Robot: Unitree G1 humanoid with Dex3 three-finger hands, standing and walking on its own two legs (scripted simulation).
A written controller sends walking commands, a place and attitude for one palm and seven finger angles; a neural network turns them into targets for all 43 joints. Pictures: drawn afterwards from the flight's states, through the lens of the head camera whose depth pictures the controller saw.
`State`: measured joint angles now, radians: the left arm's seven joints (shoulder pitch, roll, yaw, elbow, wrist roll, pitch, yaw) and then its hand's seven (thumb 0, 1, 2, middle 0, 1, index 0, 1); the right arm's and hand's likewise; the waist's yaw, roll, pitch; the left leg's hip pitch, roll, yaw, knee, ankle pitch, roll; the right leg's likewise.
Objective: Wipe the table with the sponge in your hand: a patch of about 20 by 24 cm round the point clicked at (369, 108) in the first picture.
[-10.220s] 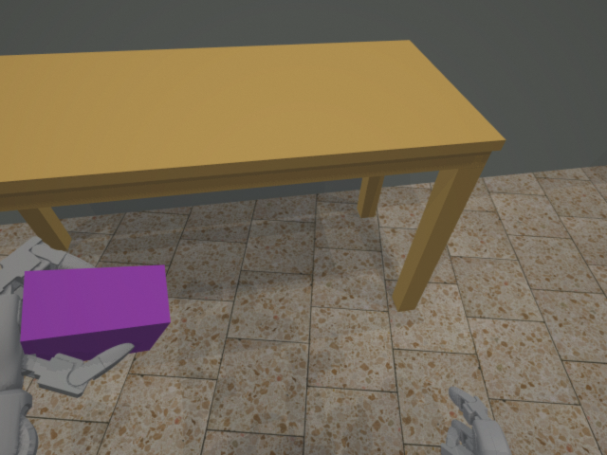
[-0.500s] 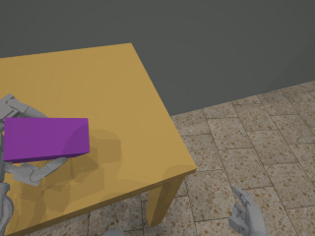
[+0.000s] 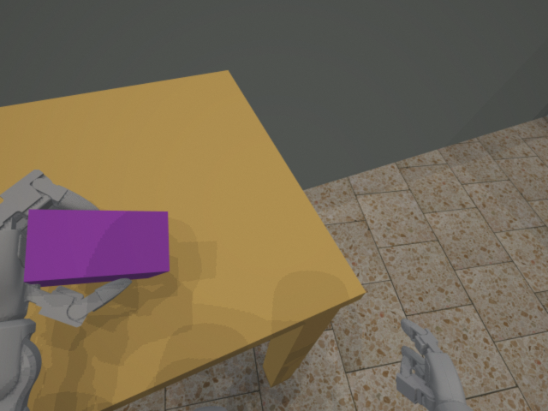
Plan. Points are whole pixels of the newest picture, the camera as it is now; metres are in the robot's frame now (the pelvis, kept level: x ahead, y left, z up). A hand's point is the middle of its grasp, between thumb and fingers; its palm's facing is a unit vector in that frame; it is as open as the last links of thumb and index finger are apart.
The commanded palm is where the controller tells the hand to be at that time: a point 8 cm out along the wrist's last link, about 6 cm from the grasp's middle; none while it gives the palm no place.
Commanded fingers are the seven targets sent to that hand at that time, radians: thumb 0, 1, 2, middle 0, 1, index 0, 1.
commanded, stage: come to a stop and stand still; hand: left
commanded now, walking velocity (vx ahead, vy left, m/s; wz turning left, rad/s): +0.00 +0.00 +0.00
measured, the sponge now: (119, 250) +0.25 +0.19 +0.15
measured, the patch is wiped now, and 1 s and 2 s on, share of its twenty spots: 0.00 0.00 0.00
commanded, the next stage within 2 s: look again from close up in 0.42 s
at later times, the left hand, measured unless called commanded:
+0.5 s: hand (11, 282) +0.20 +0.27 +0.17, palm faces +0.40 -0.85 -0.35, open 10.1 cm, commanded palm +0.14 +0.30 +0.18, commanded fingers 0.00 0.10 1.30 -1.20 -1.60 -1.20 -1.60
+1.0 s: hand (34, 275) +0.21 +0.25 +0.17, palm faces +0.39 -0.84 -0.38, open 10.1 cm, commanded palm +0.15 +0.28 +0.18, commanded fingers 0.00 0.10 1.30 -1.20 -1.60 -1.20 -1.60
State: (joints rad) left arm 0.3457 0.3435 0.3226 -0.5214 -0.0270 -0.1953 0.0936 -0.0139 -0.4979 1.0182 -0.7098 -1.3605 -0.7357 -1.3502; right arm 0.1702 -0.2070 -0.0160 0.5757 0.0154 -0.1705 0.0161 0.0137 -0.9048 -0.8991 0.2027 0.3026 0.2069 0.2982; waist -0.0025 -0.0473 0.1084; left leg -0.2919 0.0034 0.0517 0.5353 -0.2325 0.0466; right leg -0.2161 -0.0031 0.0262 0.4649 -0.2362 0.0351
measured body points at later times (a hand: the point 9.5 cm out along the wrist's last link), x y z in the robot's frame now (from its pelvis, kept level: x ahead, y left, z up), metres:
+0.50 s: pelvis -0.01 +0.02 +0.00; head +0.01 +0.05 +0.45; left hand +0.18 +0.31 +0.18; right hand +0.19 -0.18 -0.06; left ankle +0.03 +0.09 -0.74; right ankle +0.01 -0.15 -0.74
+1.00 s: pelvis +0.00 +0.00 +0.01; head +0.02 +0.02 +0.45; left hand +0.18 +0.29 +0.19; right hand +0.18 -0.23 -0.06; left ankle +0.03 +0.09 -0.74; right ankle +0.01 -0.15 -0.74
